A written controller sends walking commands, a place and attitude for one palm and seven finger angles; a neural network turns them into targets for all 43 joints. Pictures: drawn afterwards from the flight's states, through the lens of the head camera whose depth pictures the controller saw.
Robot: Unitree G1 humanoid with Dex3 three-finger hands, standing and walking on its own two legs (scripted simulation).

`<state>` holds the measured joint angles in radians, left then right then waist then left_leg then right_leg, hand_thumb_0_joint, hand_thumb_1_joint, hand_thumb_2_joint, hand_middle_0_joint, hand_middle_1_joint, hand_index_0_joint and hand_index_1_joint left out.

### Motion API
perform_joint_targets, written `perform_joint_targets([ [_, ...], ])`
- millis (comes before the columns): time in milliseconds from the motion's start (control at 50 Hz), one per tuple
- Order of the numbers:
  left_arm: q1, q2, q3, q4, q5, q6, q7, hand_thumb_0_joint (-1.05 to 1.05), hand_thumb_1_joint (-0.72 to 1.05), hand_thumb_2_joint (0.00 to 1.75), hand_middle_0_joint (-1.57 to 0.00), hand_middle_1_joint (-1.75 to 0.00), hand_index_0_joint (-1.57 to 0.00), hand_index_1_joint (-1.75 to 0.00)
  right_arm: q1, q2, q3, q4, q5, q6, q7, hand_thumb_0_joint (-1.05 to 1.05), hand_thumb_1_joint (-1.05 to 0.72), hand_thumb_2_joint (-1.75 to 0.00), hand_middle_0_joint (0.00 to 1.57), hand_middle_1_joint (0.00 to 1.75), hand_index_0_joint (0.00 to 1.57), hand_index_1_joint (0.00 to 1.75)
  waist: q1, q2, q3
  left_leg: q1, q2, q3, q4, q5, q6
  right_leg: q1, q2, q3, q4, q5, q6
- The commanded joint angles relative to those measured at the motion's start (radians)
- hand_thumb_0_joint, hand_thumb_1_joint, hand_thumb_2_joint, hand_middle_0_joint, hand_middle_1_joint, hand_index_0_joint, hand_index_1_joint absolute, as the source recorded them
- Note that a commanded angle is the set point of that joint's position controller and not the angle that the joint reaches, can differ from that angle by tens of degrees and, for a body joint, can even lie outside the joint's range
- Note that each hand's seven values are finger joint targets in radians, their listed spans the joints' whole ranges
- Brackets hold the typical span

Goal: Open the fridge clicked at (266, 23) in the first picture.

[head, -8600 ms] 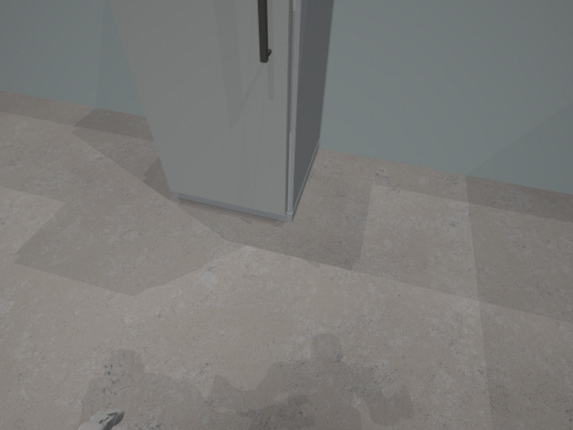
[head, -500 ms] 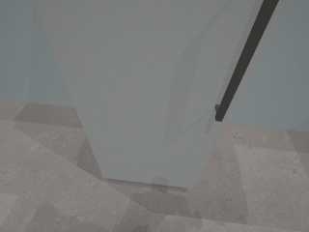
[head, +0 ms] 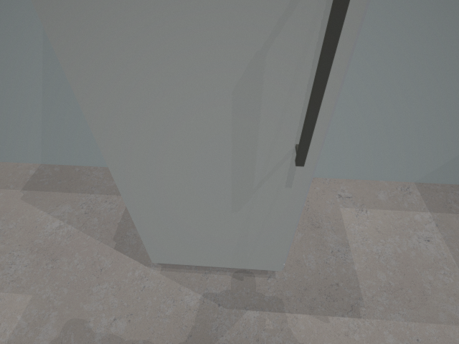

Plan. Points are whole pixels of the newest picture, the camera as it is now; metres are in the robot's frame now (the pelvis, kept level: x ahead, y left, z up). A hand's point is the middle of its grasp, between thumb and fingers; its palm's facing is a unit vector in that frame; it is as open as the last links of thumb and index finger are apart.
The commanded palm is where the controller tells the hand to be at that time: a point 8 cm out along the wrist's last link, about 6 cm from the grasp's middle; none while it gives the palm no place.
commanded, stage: come to a stop and stand still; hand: right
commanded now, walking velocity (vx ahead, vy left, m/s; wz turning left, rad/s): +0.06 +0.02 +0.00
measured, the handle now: (320, 69) +0.53 -0.13 +0.24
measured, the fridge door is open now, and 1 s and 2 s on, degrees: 0 0 0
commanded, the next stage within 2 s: look again from close up in 1.28 s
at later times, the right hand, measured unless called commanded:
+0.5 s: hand out of the picture -0.02 -0.10 -0.18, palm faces +0.06 +0.99 -0.16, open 7.3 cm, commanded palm none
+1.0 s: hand out of the picture -0.01 -0.17 -0.18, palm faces +0.01 +0.98 -0.21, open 7.4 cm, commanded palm none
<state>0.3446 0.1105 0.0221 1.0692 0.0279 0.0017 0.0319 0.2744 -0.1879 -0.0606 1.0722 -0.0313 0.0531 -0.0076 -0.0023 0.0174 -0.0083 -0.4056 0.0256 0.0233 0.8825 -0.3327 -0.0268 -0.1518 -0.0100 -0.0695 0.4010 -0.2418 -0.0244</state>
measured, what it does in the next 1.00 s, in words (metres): steps on the spot: left foot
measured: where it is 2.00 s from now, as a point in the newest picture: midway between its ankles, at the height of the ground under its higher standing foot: outside the picture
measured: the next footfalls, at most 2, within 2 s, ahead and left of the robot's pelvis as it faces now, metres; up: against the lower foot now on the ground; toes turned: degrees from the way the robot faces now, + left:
left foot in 0.16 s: +0.03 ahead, +0.13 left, +0.00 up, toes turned +5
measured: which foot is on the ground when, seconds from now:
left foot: up 0.00-0.14, down 0.16-1.00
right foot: down 0.00-1.00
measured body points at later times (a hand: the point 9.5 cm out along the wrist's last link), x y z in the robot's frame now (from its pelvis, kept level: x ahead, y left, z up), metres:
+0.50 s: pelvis +0.00 +0.05 +0.00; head +0.01 +0.05 +0.45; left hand -0.01 +0.26 -0.17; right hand -0.02 -0.16 -0.17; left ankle -0.01 +0.12 -0.74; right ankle -0.01 -0.10 -0.74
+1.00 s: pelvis -0.03 +0.00 -0.01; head -0.04 +0.01 +0.44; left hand -0.03 +0.22 -0.17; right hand -0.01 -0.23 -0.16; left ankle -0.01 +0.12 -0.74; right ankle -0.02 -0.09 -0.74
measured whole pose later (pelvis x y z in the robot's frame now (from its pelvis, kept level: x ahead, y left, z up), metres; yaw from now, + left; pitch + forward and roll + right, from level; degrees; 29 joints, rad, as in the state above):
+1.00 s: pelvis -0.03 +0.00 -0.01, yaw +1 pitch -2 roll +0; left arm 0.34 0.14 -0.01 1.06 0.02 -0.01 0.02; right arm 0.29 -0.15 0.00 1.08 -0.02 -0.01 -0.04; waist 0.00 -0.02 0.00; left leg -0.22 0.03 0.07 0.50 -0.25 0.00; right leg -0.20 0.00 -0.08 0.51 -0.27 -0.04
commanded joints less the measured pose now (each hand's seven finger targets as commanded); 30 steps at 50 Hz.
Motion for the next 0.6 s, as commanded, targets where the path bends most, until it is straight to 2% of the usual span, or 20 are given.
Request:
perform_joint_targets([
  [0, 0.072, 0.159, 0.039, -0.013, 0.004, -0.026, 0.014, 0.0, 0.9, 0.9, -0.2, -0.3, -0.2, -0.3, -0.084, -0.004, 0.012, -0.073, 0.009, -0.043, 0.007, 0.0, -0.9, -0.9, 0.2, 0.3, 0.2, 0.3, 0.057, -0.142, 0.09, -0.092, 0.025, 0.014, -0.152, -0.082, -0.009, 0.096, -0.269, 0.248, -0.195, 0.029, -0.136],
  [20, 0.074, 0.165, 0.04, -0.005, 0.005, -0.024, 0.014, 0.0, 0.9, 0.9, -0.2, -0.3, -0.2, -0.3, -0.083, 0.001, 0.017, -0.071, 0.013, -0.047, 0.006, 0.0, -0.9, -0.9, 0.2, 0.3, 0.2, 0.3, 0.061, -0.158, 0.073, -0.044, 0.021, 0.025, -0.213, -0.11, -0.008, 0.102, -0.272, 0.243, -0.168, 0.108, -0.138],
  [40, 0.071, 0.167, 0.038, 0.002, 0.003, -0.022, 0.014, 0.0, 0.9, 0.9, -0.2, -0.3, -0.2, -0.3, -0.059, 0.009, 0.019, -0.061, 0.016, -0.049, 0.004, 0.0, -0.9, -0.9, 0.2, 0.3, 0.2, 0.3, 0.051, -0.169, 0.056, 0.012, 0.012, 0.036, -0.273, -0.107, -0.005, 0.093, -0.262, 0.23, -0.141, 0.174, -0.132],
  [60, 0.063, 0.165, 0.036, 0.008, -0.001, -0.021, 0.013, 0.0, 0.9, 0.9, -0.2, -0.3, -0.2, -0.3, -0.021, 0.014, 0.022, -0.044, 0.019, -0.054, 0.001, 0.0, -0.9, -0.9, 0.2, 0.3, 0.2, 0.3, 0.035, -0.168, 0.038, 0.079, 0.003, 0.042, -0.345, -0.049, -0.002, 0.074, -0.245, 0.207, -0.108, 0.226, -0.121],
  [80, 0.045, 0.162, 0.034, 0.013, -0.007, -0.021, 0.012, 0.0, 0.9, 0.9, -0.2, -0.3, -0.2, -0.3, 0.03, 0.011, 0.022, -0.019, 0.02, -0.061, -0.002, 0.0, -0.9, -0.9, 0.2, 0.3, 0.2, 0.3, 0.009, -0.151, 0.021, 0.164, 0.002, 0.051, -0.469, 0.067, 0.0, 0.052, -0.218, 0.171, -0.051, 0.266, -0.094],
  [100, 0.052, 0.138, 0.031, 0.018, -0.015, -0.024, 0.01, 0.0, 0.9, 0.9, -0.2, -0.3, -0.2, -0.3, 0.07, -0.006, 0.022, 0.003, 0.019, -0.069, -0.008, 0.0, -0.9, -0.9, 0.2, 0.3, 0.2, 0.3, 0.001, -0.103, -0.017, 0.278, 0.027, 0.018, -0.563, 0.183, 0.004, 0.006, -0.177, 0.138, 0.006, 0.243, -0.051],
  [120, 0.05, 0.102, 0.022, 0.013, -0.024, -0.029, 0.007, 0.0, 0.9, 0.9, -0.2, -0.3, -0.2, -0.3, 0.106, -0.046, 0.019, 0.023, 0.019, -0.077, -0.017, 0.0, -0.9, -0.9, 0.2, 0.3, 0.2, 0.3, -0.004, -0.002, -0.04, 0.389, 0.121, -0.09, -0.572, 0.28, 0.027, -0.091, -0.127, 0.077, 0.067, 0.137, -0.005],
  [140, 0.027, 0.063, 0.009, 0.003, -0.026, -0.027, 0.004, 0.0, 0.9, 0.9, -0.2, -0.3, -0.2, -0.3, 0.116, -0.081, 0.018, 0.039, 0.019, -0.081, -0.022, 0.0, -0.9, -0.9, 0.2, 0.3, 0.2, 0.3, -0.003, 0.126, -0.004, 0.384, 0.214, -0.163, -0.581, 0.387, 0.07, -0.161, -0.063, 0.019, 0.082, -0.041, 0.028],
  [160, 0.016, 0.06, 0.007, 0.001, -0.022, -0.024, 0.0, 0.0, 0.9, 0.9, -0.2, -0.3, -0.2, -0.3, 0.101, -0.094, 0.023, 0.038, 0.021, -0.08, -0.021, 0.0, -0.9, -0.9, 0.2, 0.3, 0.2, 0.3, 0.004, 0.112, 0.024, 0.317, 0.254, -0.169, -0.585, 0.374, 0.106, -0.14, -0.049, 0.009, 0.078, -0.11, 0.038],
  [180, 0.013, 0.061, 0.006, 0.012, -0.015, -0.012, 0.001, 0.0, 0.9, 0.9, -0.2, -0.3, -0.2, -0.3, 0.083, -0.083, 0.02, 0.04, 0.021, -0.086, -0.022, 0.0, -0.9, -0.9, 0.2, 0.3, 0.2, 0.3, 0.005, 0.192, 0.028, 0.271, 0.221, -0.17, -0.604, 0.332, 0.12, -0.11, -0.054, 0.009, 0.101, -0.123, 0.044],
  [200, 0.007, 0.068, 0.006, 0.023, -0.011, -0.008, 0.002, 0.0, 0.9, 0.9, -0.2, -0.3, -0.2, -0.3, 0.066, -0.06, 0.025, 0.043, 0.023, -0.088, -0.024, 0.0, -0.9, -0.9, 0.2, 0.3, 0.2, 0.3, 0.006, 0.2, 0.082, 0.212, 0.206, -0.164, -0.618, 0.342, 0.126, -0.092, -0.067, 0.021, 0.109, -0.089, 0.045],
  [220, 0.024, 0.062, 0.003, 0.039, -0.012, -0.006, 0.005, 0.0, 0.9, 0.9, -0.2, -0.3, -0.2, -0.3, 0.053, -0.04, 0.033, 0.044, 0.024, -0.085, -0.026, 0.0, -0.9, -0.9, 0.2, 0.3, 0.2, 0.3, 0.018, 0.152, 0.101, 0.189, 0.19, -0.135, -0.606, 0.346, 0.124, -0.067, -0.074, 0.03, 0.083, -0.035, 0.044],
  [260, 0.061, 0.056, -0.004, 0.07, -0.014, -0.011, 0.008, 0.0, 0.9, 0.9, -0.2, -0.3, -0.2, -0.3, 0.053, -0.022, 0.038, 0.049, 0.03, -0.084, -0.028, 0.0, -0.9, -0.9, 0.2, 0.3, 0.2, 0.3, 0.026, 0.081, 0.091, 0.19, 0.141, -0.083, -0.566, 0.37, 0.093, -0.01, -0.086, 0.041, 0.008, 0.118, 0.04],
  [280, 0.058, 0.057, -0.003, 0.08, -0.014, -0.012, 0.009, 0.0, 0.9, 0.9, -0.2, -0.3, -0.2, -0.3, 0.065, -0.017, 0.04, 0.055, 0.03, -0.082, -0.029, 0.0, -0.9, -0.9, 0.2, 0.3, 0.2, 0.3, 0.016, 0.057, 0.095, 0.187, 0.12, -0.065, -0.562, 0.361, 0.08, 0.005, -0.097, 0.04, 0.006, 0.152, 0.039],
  [340, 0.041, 0.06, -0.007, 0.086, -0.015, -0.009, 0.012, 0.0, 0.9, 0.9, -0.2, -0.3, -0.2, -0.3, 0.066, -0.024, 0.04, 0.058, 0.031, -0.075, -0.03, 0.0, -0.9, -0.9, 0.2, 0.3, 0.2, 0.3, 0.01, -0.029, 0.113, 0.19, 0.104, -0.058, -0.57, 0.284, 0.063, -0.002, -0.104, 0.046, -0.018, 0.155, 0.04],
  [400, 0.032, 0.064, -0.007, 0.086, -0.016, -0.012, 0.015, 0.0, 0.9, 0.9, -0.2, -0.3, -0.2, -0.3, 0.088, -0.026, 0.039, 0.064, 0.03, -0.076, -0.032, 0.0, -0.9, -0.9, 0.2, 0.3, 0.2, 0.3, 0.003, -0.038, 0.072, 0.241, 0.105, -0.051, -0.564, 0.358, 0.056, 0.005, -0.107, 0.043, -0.014, 0.179, 0.041],
  [460, 0.022, 0.068, -0.006, 0.082, -0.017, -0.011, 0.017, 0.0, 0.9, 0.9, -0.2, -0.3, -0.2, -0.3, 0.089, -0.024, 0.041, 0.068, 0.03, -0.077, -0.033, 0.0, -0.9, -0.9, 0.2, 0.3, 0.2, 0.3, 0.005, -0.023, 0.055, 0.242, 0.106, -0.057, -0.569, 0.357, 0.059, 0.022, -0.105, 0.043, -0.019, 0.158, 0.041],
  [500, 0.022, 0.071, -0.005, 0.083, -0.017, -0.009, 0.017, 0.0, 0.9, 0.9, -0.2, -0.3, -0.2, -0.3, 0.085, -0.022, 0.042, 0.064, 0.028, -0.076, -0.034, 0.0, -0.9, -0.9, 0.2, 0.3, 0.2, 0.3, 0.007, -0.021, 0.071, 0.236, 0.103, -0.055, -0.573, 0.342, 0.057, 0.018, -0.107, 0.043, -0.022, 0.15, 0.042],
  [580, 0.018, 0.069, -0.005, 0.084, -0.016, -0.005, 0.015, 0.0, 0.9, 0.9, -0.2, -0.3, -0.2, -0.3, 0.088, -0.019, 0.042, 0.065, 0.026, -0.073, -0.033, 0.0, -0.9, -0.9, 0.2, 0.3, 0.2, 0.3, 0.004, 0.009, 0.109, 0.202, 0.097, -0.059, -0.602, 0.232, 0.056, 0.012, -0.104, 0.045, -0.035, 0.109, 0.04],
])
